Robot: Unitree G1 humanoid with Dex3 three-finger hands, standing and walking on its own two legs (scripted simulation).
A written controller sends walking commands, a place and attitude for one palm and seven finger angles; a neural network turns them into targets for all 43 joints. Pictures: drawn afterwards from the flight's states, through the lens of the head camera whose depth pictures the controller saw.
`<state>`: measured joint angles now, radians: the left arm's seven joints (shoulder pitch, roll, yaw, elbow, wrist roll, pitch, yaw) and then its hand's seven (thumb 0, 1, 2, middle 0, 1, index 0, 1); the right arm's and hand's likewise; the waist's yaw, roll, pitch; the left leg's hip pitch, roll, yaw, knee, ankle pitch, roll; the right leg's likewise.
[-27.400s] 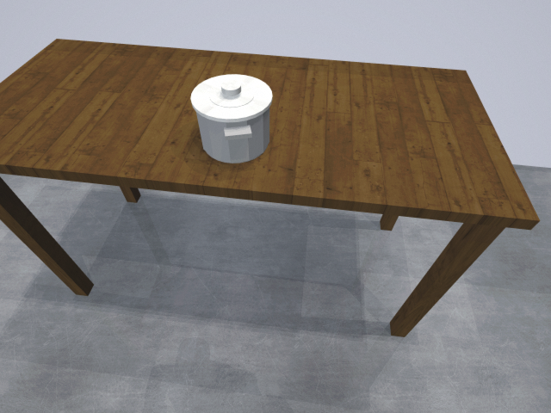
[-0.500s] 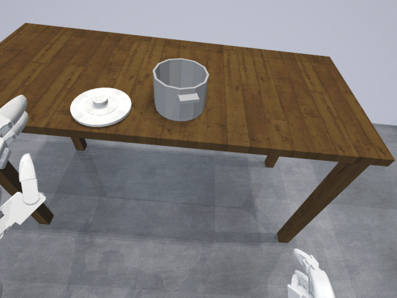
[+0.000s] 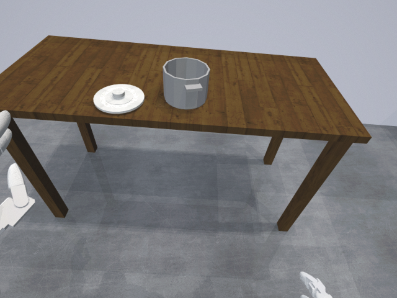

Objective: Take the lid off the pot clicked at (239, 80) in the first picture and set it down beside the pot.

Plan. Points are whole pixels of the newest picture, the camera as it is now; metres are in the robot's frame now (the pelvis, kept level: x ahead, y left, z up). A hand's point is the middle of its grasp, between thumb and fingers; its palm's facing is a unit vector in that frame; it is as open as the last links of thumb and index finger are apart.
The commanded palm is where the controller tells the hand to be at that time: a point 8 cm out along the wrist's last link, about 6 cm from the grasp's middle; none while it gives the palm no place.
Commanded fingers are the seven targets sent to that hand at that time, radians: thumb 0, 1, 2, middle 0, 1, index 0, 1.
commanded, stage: stop stepping back and stand still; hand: left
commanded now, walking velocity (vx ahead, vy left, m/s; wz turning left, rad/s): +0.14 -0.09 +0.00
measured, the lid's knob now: (118, 92) +0.73 +0.29 +0.01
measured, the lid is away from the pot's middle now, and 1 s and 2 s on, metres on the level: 0.23 0.23 0.23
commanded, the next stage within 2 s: let the arm hang, fingers relaxed in 0.78 s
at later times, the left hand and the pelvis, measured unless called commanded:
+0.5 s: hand (14, 218) +0.19 +0.26 +0.17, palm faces +0.39 -0.80 -0.45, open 7.4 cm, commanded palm none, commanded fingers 0.00 0.90 0.90 -0.20 -0.30 -0.20 -0.30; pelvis +0.00 +0.02 +0.00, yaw +2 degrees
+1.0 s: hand out of the picture -0.02 +0.22 -0.17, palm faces +0.06 -0.98 -0.21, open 7.2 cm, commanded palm none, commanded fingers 0.00 0.90 0.90 -0.20 -0.30 -0.20 -0.30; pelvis +0.02 +0.03 +0.00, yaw +4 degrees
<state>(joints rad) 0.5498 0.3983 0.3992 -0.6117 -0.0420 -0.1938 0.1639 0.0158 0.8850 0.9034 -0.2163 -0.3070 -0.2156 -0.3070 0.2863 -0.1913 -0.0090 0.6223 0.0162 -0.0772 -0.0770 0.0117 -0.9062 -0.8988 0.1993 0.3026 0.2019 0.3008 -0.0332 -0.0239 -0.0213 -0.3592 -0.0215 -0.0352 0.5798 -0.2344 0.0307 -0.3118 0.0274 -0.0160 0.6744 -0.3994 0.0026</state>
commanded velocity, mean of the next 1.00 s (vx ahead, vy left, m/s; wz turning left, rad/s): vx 0.03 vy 0.01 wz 0.00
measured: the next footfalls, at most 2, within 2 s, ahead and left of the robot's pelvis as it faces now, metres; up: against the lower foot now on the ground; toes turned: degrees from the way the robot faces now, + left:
right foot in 0.06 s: +0.03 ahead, -0.09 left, +0.00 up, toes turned -1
left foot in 0.30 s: +0.05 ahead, +0.14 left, +0.00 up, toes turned +3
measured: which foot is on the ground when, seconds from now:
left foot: down 0.00-0.10, up 0.12-0.28, down 0.30-1.00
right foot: up 0.00-0.04, down 0.06-1.00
